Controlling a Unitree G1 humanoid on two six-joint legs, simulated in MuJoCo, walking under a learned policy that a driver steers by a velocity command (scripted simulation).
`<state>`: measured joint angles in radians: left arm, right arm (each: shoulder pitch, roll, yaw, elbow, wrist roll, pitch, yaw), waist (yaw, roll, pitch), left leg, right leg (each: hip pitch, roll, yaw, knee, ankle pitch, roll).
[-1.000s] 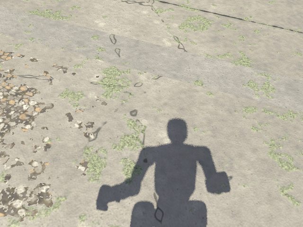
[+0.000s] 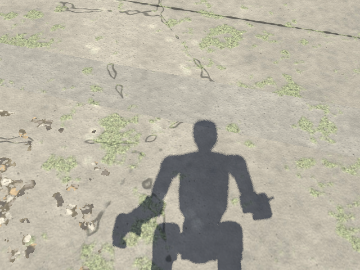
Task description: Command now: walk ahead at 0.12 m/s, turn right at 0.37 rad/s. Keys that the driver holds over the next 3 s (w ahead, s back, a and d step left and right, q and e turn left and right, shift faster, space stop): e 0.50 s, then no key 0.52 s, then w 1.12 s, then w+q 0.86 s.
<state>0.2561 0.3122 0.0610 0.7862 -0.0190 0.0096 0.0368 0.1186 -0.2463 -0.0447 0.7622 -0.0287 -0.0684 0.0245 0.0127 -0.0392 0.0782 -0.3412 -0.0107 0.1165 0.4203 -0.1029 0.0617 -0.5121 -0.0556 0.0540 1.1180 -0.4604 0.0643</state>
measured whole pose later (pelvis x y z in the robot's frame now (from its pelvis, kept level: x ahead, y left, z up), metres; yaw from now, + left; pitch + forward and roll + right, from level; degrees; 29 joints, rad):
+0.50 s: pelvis +0.05 -0.05 +0.01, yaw -16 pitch +3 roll +3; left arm 0.21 0.31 0.07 0.64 0.00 0.01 0.02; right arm 0.04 -0.33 -0.09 0.80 0.00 0.02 -0.03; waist 0.01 0.03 0.06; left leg -0.53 0.00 -0.03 1.04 -0.39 -0.06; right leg -0.31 0.02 0.06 0.46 -0.19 -0.05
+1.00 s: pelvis +0.08 -0.02 +0.00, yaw -22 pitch -1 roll +0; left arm 0.18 0.28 0.05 0.70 0.02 0.03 0.01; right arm 0.14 -0.25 -0.02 0.85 -0.01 -0.02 0.00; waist 0.00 -0.01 0.04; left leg -0.21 0.00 -0.01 0.52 -0.29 0.00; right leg -0.24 0.03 0.09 0.52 -0.26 0.01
